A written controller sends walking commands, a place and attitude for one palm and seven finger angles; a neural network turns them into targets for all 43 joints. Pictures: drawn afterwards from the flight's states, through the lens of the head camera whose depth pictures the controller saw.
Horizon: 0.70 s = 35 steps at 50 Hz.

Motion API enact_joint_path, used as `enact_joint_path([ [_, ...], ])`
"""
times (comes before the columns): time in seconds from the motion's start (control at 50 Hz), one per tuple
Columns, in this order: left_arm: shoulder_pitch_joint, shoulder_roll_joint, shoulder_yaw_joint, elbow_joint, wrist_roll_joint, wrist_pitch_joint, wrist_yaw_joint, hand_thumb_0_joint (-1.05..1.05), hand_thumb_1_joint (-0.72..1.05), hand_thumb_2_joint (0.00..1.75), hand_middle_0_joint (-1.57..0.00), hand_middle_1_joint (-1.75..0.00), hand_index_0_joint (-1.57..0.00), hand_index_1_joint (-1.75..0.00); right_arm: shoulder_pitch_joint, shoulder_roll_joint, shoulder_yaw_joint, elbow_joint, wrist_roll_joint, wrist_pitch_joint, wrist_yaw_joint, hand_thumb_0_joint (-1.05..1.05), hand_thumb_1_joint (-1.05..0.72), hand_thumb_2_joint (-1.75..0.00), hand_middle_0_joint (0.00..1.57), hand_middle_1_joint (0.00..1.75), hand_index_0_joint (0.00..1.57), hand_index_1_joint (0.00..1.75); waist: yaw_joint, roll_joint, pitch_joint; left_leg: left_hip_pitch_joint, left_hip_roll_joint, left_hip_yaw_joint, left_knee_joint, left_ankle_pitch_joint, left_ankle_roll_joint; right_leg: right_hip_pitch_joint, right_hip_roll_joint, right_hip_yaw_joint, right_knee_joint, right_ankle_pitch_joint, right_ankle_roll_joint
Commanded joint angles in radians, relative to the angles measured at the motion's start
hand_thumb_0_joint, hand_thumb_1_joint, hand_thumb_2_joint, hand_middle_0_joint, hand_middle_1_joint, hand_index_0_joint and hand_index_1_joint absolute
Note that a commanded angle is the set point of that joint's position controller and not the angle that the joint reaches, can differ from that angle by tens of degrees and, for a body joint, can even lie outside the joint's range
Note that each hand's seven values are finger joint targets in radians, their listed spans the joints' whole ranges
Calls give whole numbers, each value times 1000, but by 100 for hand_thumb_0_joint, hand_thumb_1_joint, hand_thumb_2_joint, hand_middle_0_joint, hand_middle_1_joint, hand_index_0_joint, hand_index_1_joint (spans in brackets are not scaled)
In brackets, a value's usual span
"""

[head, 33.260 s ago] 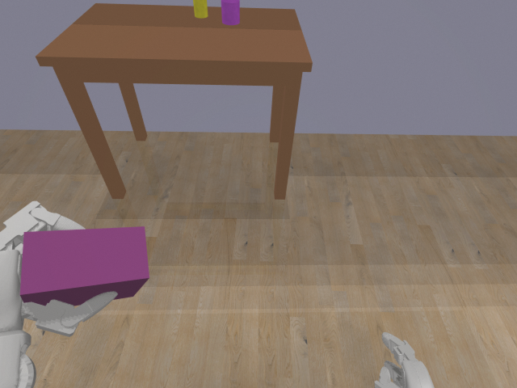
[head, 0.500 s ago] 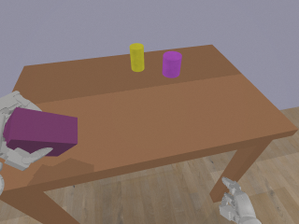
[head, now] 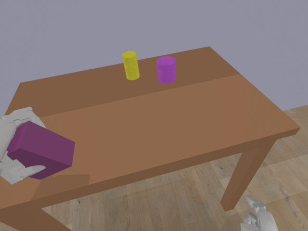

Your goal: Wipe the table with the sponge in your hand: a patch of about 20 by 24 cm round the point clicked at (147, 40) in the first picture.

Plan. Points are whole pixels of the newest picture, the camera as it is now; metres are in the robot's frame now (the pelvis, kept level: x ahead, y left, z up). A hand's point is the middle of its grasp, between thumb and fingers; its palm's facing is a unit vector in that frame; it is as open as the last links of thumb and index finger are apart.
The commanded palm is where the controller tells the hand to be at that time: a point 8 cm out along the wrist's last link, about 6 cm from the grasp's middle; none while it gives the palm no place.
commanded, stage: turn the palm down, sponge in hand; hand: left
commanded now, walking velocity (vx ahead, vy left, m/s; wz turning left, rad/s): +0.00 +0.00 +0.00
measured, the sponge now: (42, 155) +0.22 +0.28 +0.14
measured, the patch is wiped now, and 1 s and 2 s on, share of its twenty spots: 0.00 0.00 0.00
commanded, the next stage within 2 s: move the sponge above the wiping area in 1.24 s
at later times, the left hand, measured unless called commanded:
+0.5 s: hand (14, 142) +0.22 +0.32 +0.19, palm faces +0.20 -0.20 -0.96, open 9.9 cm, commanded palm +0.18 +0.32 +0.26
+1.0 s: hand (10, 143) +0.21 +0.32 +0.20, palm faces +0.16 -0.05 -0.99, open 9.9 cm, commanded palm +0.17 +0.31 +0.26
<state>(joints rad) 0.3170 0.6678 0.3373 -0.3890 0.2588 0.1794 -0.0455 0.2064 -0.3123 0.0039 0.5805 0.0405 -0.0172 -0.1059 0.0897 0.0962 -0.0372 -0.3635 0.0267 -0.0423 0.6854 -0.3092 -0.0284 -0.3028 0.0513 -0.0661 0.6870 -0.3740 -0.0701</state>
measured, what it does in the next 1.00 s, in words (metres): stands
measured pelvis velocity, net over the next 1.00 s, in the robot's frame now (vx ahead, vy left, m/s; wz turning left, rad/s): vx -0.02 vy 0.04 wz -0.01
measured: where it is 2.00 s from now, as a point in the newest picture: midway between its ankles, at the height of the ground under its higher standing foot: outside the picture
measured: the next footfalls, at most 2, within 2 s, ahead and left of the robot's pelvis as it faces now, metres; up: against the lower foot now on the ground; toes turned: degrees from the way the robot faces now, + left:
none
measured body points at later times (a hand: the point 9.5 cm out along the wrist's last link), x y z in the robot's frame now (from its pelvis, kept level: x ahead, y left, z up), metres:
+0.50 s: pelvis -0.01 +0.04 +0.02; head -0.03 +0.00 +0.46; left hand +0.20 +0.32 +0.24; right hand +0.25 -0.14 -0.04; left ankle +0.03 +0.15 -0.72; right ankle +0.00 -0.07 -0.72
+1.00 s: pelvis -0.02 +0.04 +0.02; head -0.04 -0.01 +0.47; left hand +0.20 +0.32 +0.25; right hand +0.25 -0.14 -0.05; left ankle +0.03 +0.15 -0.72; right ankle +0.00 -0.07 -0.72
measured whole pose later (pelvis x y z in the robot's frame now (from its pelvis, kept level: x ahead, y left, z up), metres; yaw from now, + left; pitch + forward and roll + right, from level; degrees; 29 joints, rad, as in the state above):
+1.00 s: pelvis -0.02 +0.04 +0.02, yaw -1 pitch -5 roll +0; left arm 0.05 0.63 0.00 -0.34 0.81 0.42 -0.13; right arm -0.02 -0.26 0.09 0.65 0.05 0.03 -0.06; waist 0.16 0.12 0.01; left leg -0.21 -0.02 0.00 0.45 -0.16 0.01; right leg -0.17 0.01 -0.03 0.49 -0.24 -0.03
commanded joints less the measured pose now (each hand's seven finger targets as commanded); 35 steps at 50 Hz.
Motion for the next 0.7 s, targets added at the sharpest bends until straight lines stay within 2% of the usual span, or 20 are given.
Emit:
enact_joint_path([
  [0.0,-190,277,144,-250,73,-82,48,0,10,130,-120,-160,-120,-160,-186,-60,-23,-199,-4,-90,-19,0,-90,-90,20,30,20,30,1,-58,-145,109,-24,34,-36,182,69,-7,-96,125,-190,256,81],
  [0.02,-176,311,181,-245,89,-71,67,0,10,130,-120,-160,-120,-160,-221,-54,-17,-197,4,-99,-14,0,-90,-90,20,30,20,30,16,-13,-131,109,-29,34,-43,168,61,-6,-86,141,-198,224,67],
  [0.06,-189,288,161,-236,120,-52,93,0,10,130,-120,-160,-120,-160,-201,-55,-17,-191,-3,-89,-14,0,-90,-90,20,30,20,30,14,-35,-146,102,-23,32,-59,180,61,9,-87,112,-187,237,70],
  [0.1,-183,285,149,-242,146,-11,110,0,10,130,-120,-160,-120,-160,-218,-56,-15,-191,-3,-76,-12,0,-90,-90,20,30,20,30,27,9,-158,112,-22,34,-80,208,59,29,-85,104,-177,268,65],
  [0.12,-178,292,161,-217,157,24,117,0,10,130,-120,-160,-120,-160,-257,-51,-7,-187,8,-76,-6,0,-90,-90,20,30,20,30,34,41,-123,108,-25,34,-92,197,51,31,-76,116,-189,249,54],
  [0.14,-211,263,116,-213,166,51,114,0,10,130,-120,-160,-120,-160,-249,-56,-2,-189,3,-65,-4,0,-90,-90,20,30,20,30,32,15,-131,99,-17,32,-106,202,50,41,-83,97,-187,257,55],
  [0.18,-220,268,86,-185,191,105,93,0,10,130,-120,-160,-120,-160,-265,-62,5,-186,8,-50,-7,0,-90,-90,20,30,20,30,30,-36,-117,103,-14,23,-136,192,54,40,-78,89,-197,232,62],
  [0.22,-252,250,47,-181,225,150,68,0,10,130,-120,-160,-120,-160,-330,-50,20,-189,27,-47,-1,0,-90,-90,20,30,20,30,29,-2,-77,124,-18,23,-162,173,50,35,-63,93,-220,191,51],
  [0.24,-303,241,5,-194,245,162,50,0,10,130,-120,-160,-120,-160,-319,-57,26,-193,18,-40,1,0,-90,-90,20,30,20,30,29,-13,-96,124,-15,16,-176,180,53,47,-69,72,-221,198,52],
  [0.26,-303,217,-32,-208,261,168,36,0,10,130,-120,-160,-120,-160,-326,-48,26,-194,26,-39,0,0,-90,-90,20,30,20,30,17,-15,-100,144,-11,12,-188,179,54,46,-65,64,-222,182,55],
  [0.3,-330,236,-46,-220,303,176,7,0,10,130,-120,-160,-120,-160,-340,-49,31,-191,20,-34,-3,0,-90,-90,20,30,20,30,25,-31,-112,171,-14,3,-208,177,59,51,-63,69,-236,169,52],
  [0.34,-376,221,-67,-246,341,172,-5,0,10,130,-120,-160,-120,-160,-369,-40,41,-191,20,-39,5,0,-90,-90,20,30,20,30,28,0,-118,186,-13,-4,-222,182,56,67,-54,63,-243,166,38],
  [0.4,-398,259,-47,-230,396,164,-7,0,10,130,-120,-160,-120,-160,-373,-40,43,-171,11,-29,5,0,-90,-90,20,30,20,30,40,-4,-134,205,-15,-24,-257,174,53,83,-54,65,-256,147,35],
  [0.42,-429,276,-24,-239,409,174,-1,0,10,130,-120,-160,-120,-160,-428,-32,52,-169,17,-37,9,0,-90,-90,20,30,20,30,52,30,-119,201,-21,-30,-271,147,49,94,-39,92,-262,130,20],
  [0.44,-446,226,-74,-229,415,175,0,0,10,130,-120,-160,-120,-160,-410,-29,50,-167,13,-33,11,0,-90,-90,20,30,20,30,41,43,-118,201,-13,-21,-274,148,50,98,-47,65,-261,138,24],
  [0.52,-465,257,-47,-202,462,203,10,0,10,130,-120,-160,-120,-160,-460,-28,51,-153,17,-31,18,0,-90,-90,20,30,20,30,66,54,-131,204,-19,-43,-310,148,42,137,-34,96,-264,144,8],
  [0.6,-482,203,-142,-181,501,238,-20,0,10,130,-120,-160,-120,-160,-452,-35,47,-144,17,-12,26,0,-90,-90,20,30,20,30,57,46,-134,206,-17,-47,-327,151,43,140,-50,82,-270,151,16],
  [0.62,-498,202,-135,-187,512,252,-24,0,10,130,-120,-160,-120,-160,-503,-25,55,-151,25,-21,31,0,-90,-90,20,30,20,30,63,57,-120,195,-21,-51,-336,121,44,148,-32,105,-267,140,4],
  [0.66,-484,182,-167,-171,526,250,-39,0,10,130,-120,-160,-120,-160,-466,-30,50,-143,21,-16,33,0,-90,-90,20,30,20,30,56,11,-136,199,-19,-51,-334,139,47,150,-44,84,-269,146,13],
  [0.68,-482,206,-152,-167,539,250,-47,0,10,130,-120,-160,-120,-160,-462,-40,47,-142,13,-11,30,0,-90,-90,20,30,20,30,65,10,-142,203,-22,-51,-335,144,51,152,-44,89,-272,158,11],
])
